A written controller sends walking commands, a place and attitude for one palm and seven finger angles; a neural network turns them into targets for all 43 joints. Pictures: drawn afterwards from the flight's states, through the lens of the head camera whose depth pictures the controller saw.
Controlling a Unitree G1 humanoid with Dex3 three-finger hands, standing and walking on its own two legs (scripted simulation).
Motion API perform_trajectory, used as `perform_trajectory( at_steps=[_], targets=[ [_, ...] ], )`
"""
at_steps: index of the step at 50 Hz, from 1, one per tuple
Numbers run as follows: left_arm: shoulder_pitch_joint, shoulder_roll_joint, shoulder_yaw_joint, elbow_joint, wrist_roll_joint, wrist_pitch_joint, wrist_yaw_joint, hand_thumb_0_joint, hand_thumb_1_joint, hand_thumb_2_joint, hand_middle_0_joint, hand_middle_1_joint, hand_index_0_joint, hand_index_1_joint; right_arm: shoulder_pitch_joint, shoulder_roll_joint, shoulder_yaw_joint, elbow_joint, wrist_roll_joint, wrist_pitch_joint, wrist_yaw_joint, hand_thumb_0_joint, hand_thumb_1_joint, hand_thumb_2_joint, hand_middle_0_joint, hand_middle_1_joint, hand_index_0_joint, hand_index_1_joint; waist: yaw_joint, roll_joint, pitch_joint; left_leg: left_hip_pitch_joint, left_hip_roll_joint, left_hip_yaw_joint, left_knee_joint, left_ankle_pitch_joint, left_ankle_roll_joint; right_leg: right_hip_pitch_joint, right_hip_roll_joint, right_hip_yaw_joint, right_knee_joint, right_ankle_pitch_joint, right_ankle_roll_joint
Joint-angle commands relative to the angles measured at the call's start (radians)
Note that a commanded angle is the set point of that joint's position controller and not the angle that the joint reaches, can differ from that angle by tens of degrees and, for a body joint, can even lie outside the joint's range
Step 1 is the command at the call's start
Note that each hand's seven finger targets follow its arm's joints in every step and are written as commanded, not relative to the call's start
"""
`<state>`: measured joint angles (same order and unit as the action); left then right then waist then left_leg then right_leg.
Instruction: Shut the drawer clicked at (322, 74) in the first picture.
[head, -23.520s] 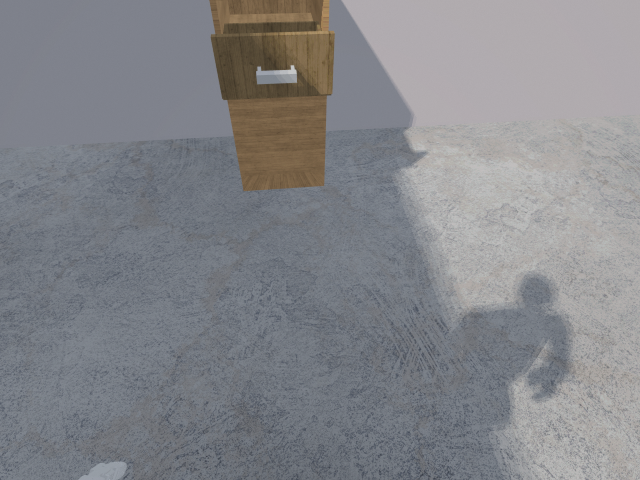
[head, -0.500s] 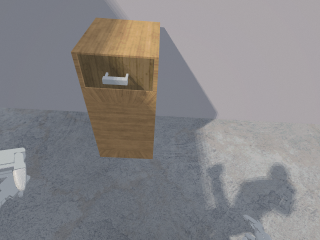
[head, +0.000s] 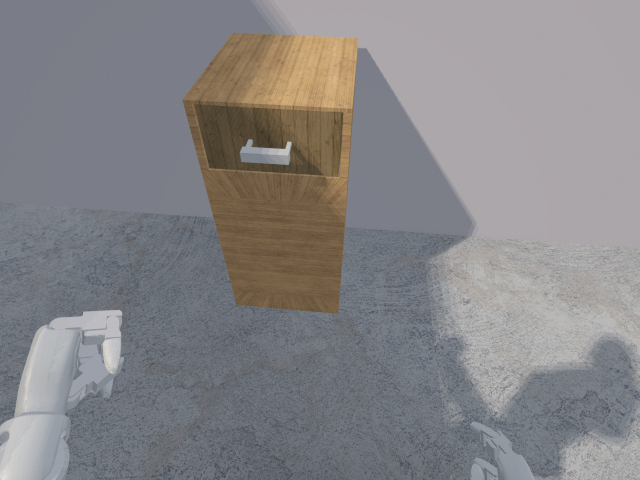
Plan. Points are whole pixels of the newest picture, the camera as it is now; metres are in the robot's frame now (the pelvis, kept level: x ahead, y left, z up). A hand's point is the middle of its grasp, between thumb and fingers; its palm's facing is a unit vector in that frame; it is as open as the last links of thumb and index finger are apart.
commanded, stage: let the arm hang, fingers relaxed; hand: left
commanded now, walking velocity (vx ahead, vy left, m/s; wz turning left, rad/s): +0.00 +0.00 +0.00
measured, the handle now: (267, 150) +0.82 +0.19 -0.04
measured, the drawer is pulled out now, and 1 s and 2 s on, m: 0.00 0.00 0.00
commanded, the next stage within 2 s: look to check the result in 1.02 s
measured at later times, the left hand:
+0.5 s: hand out of the picture -0.08 +0.19 -0.16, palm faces +0.03 -0.97 -0.22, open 5.3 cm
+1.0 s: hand out of the picture +0.01 +0.15 -0.17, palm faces +0.03 -0.98 -0.18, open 7.3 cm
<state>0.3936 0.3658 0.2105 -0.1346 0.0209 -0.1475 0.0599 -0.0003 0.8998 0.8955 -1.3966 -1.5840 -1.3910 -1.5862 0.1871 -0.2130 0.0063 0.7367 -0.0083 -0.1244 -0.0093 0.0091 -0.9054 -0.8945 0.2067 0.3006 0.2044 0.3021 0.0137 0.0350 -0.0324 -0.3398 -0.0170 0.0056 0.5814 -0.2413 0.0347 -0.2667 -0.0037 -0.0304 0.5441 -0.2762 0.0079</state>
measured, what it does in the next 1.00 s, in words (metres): stands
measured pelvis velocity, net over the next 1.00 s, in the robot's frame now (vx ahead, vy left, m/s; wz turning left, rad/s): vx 0.00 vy -0.01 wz -0.01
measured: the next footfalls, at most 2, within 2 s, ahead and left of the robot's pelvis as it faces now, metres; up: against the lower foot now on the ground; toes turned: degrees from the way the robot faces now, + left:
none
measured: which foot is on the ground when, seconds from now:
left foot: down 0.00-1.00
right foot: down 0.00-1.00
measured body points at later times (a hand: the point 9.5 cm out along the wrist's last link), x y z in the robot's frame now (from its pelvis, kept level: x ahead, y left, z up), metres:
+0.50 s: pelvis +0.00 +0.00 +0.01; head +0.02 +0.00 +0.46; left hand -0.08 +0.24 -0.14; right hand -0.03 -0.23 -0.15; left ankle +0.04 +0.09 -0.73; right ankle +0.01 -0.13 -0.73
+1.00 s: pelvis +0.00 -0.01 +0.01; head +0.01 -0.01 +0.46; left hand +0.00 +0.20 -0.15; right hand -0.03 -0.22 -0.15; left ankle +0.04 +0.09 -0.73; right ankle +0.01 -0.13 -0.73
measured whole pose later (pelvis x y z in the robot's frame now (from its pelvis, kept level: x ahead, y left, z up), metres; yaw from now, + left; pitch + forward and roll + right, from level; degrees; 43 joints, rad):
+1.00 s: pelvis +0.00 -0.01 +0.01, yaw -1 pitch -2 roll +0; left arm 0.28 0.14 0.01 1.11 0.01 -0.01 0.04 0.01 0.93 0.89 -0.21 -0.30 -0.20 -0.30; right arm 0.32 -0.11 -0.02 1.13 -0.02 0.00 -0.03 0.00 -0.92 -0.89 0.20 0.30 0.20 0.30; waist -0.01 0.01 0.04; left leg -0.24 0.00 0.01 0.45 -0.18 0.02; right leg -0.18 0.01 -0.02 0.43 -0.22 -0.01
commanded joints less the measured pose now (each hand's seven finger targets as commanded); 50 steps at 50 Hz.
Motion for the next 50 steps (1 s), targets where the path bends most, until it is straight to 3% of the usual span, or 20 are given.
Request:
perform_trajectory(
  at_steps=[1, 3, 5, 6, 8, 9, 11, 13, 15, 26, 39, 44, 50],
  targets=[
    [-0.036, -0.041, -0.126, 0.458, 0.015, 0.146, -0.050, 0.000, 0.900, 0.900, -1.200, -1.383, -1.200, -1.383, 0.054, -0.122, -0.055, -0.004, -0.009, 0.067, 0.008, 0.000, -0.900, -0.900, 0.200, 0.300, 0.200, 0.300, -0.036, -0.270, -0.050, 0.052, 0.075, -0.086, 0.010, 0.174, 0.012, -0.012, -0.122, 0.091, -0.053, 0.227, -0.062],
    [-0.089, -0.031, -0.134, 0.584, 0.013, 0.157, -0.046, 0.000, 0.900, 0.900, -1.120, -1.297, -1.120, -1.297, 0.018, -0.136, -0.054, 0.017, -0.021, 0.086, 0.005, 0.000, -0.900, -0.900, 0.200, 0.300, 0.200, 0.300, -0.022, -0.199, 0.010, 0.028, 0.090, -0.121, -0.060, 0.196, 0.024, -0.009, -0.094, 0.086, -0.059, 0.160, -0.052],
    [-0.106, -0.030, -0.145, 0.717, 0.007, 0.165, -0.042, 0.000, 0.900, 0.900, -1.040, -1.210, -1.040, -1.210, -0.011, -0.134, -0.043, 0.050, -0.026, 0.099, 0.003, 0.000, -0.900, -0.900, 0.200, 0.300, 0.200, 0.300, -0.004, 0.000, 0.065, -0.005, 0.109, -0.156, -0.157, 0.184, 0.034, 0.009, -0.066, 0.081, -0.063, 0.057, -0.043],
    [-0.103, -0.024, -0.150, 0.782, 0.003, 0.165, -0.041, 0.000, 0.900, 0.900, -1.000, -1.167, -1.000, -1.167, -0.013, -0.128, -0.037, 0.073, -0.025, 0.102, 0.000, 0.000, -0.900, -0.900, 0.200, 0.300, 0.200, 0.300, 0.000, 0.052, 0.071, -0.001, 0.113, -0.165, -0.189, 0.159, 0.034, 0.026, -0.058, 0.081, -0.074, 0.030, -0.042],
    [-0.088, -0.023, -0.160, 0.899, -0.001, 0.160, -0.042, 0.000, 0.900, 0.900, -0.920, -1.080, -0.920, -1.080, 0.002, -0.117, -0.031, 0.117, -0.019, 0.107, -0.006, 0.000, -0.900, -0.900, 0.200, 0.300, 0.200, 0.300, 0.002, 0.095, 0.048, 0.028, 0.110, -0.157, -0.220, 0.092, 0.029, 0.057, -0.058, 0.087, -0.108, 0.017, -0.045],
    [-0.084, -0.018, -0.163, 0.944, -0.003, 0.158, -0.043, 0.000, 0.900, 0.900, -0.880, -1.037, -0.880, -1.037, 0.013, -0.117, -0.030, 0.134, -0.014, 0.110, -0.009, 0.000, -0.900, -0.900, 0.200, 0.300, 0.200, 0.300, 0.002, 0.068, 0.052, 0.031, 0.111, -0.162, -0.227, 0.058, 0.027, 0.064, -0.058, 0.083, -0.127, 0.011, -0.046],
    [-0.056, -0.043, -0.163, 1.019, -0.007, 0.152, -0.043, 0.000, 0.900, 0.900, -0.800, -0.950, -0.800, -0.950, 0.045, -0.093, -0.032, 0.173, -0.015, 0.115, -0.014, 0.000, -0.900, -0.900, 0.200, 0.300, 0.200, 0.300, 0.001, 0.146, 0.010, 0.068, 0.106, -0.147, -0.240, 0.009, 0.024, 0.084, -0.063, 0.084, -0.153, 0.016, -0.053],
    [-0.044, -0.045, -0.173, 1.079, -0.009, 0.148, -0.046, 0.000, 0.900, 0.900, -0.720, -0.863, -0.720, -0.863, 0.073, -0.080, -0.032, 0.209, -0.011, 0.118, -0.016, 0.000, -0.900, -0.900, 0.200, 0.300, 0.200, 0.300, -0.003, 0.119, 0.009, 0.088, 0.106, -0.142, -0.250, -0.013, 0.024, 0.080, -0.066, 0.084, -0.172, 0.021, -0.059],
    [-0.042, -0.056, -0.182, 1.122, -0.009, 0.146, -0.044, 0.000, 0.900, 0.900, -0.640, -0.777, -0.640, -0.777, 0.109, -0.079, -0.035, 0.239, -0.006, 0.122, -0.019, 0.000, -0.900, -0.900, 0.200, 0.300, 0.200, 0.300, -0.012, 0.021, 0.032, 0.106, 0.112, -0.140, -0.244, -0.008, 0.024, 0.059, -0.071, 0.085, -0.199, 0.013, -0.060],
    [0.021, -0.102, -0.200, 1.254, -0.012, 0.143, -0.027, 0.000, 0.900, 0.900, -0.200, -0.300, -0.200, -0.300, 0.184, -0.034, -0.037, 0.346, -0.002, 0.130, -0.025, 0.000, -0.900, -0.900, 0.200, 0.300, 0.200, 0.300, -0.019, -0.034, 0.110, 0.131, 0.105, -0.118, -0.257, -0.022, 0.021, -0.008, -0.076, 0.086, -0.220, -0.035, -0.064],
    [-0.004, -0.134, -0.187, 1.240, -0.008, 0.137, -0.017, 0.000, 0.900, 0.900, -0.200, -0.300, -0.200, -0.300, 0.201, 0.019, -0.042, 0.373, -0.007, 0.128, -0.023, 0.000, -0.900, -0.900, 0.200, 0.300, 0.200, 0.300, -0.019, -0.065, 0.156, 0.102, 0.088, -0.088, -0.236, 0.006, 0.011, -0.028, -0.079, 0.096, -0.235, -0.064, -0.062],
    [-0.016, -0.134, -0.183, 1.232, -0.010, 0.136, -0.019, 0.000, 0.900, 0.900, -0.200, -0.300, -0.200, -0.300, 0.201, 0.025, -0.041, 0.371, -0.009, 0.126, -0.025, 0.000, -0.900, -0.900, 0.200, 0.300, 0.200, 0.300, -0.018, -0.016, 0.148, 0.104, 0.086, -0.082, -0.226, 0.027, 0.007, -0.018, -0.079, 0.102, -0.236, -0.047, -0.064],
    [-0.027, -0.137, -0.181, 1.231, -0.012, 0.136, -0.021, 0.000, 0.900, 0.900, -0.200, -0.300, -0.200, -0.300, 0.202, 0.022, -0.041, 0.372, -0.008, 0.120, -0.028, 0.000, -0.900, -0.900, 0.200, 0.300, 0.200, 0.300, -0.017, -0.015, 0.117, 0.123, 0.098, -0.094, -0.234, 0.068, 0.010, 0.011, -0.077, 0.094, -0.222, 0.009, -0.065]
  ],
)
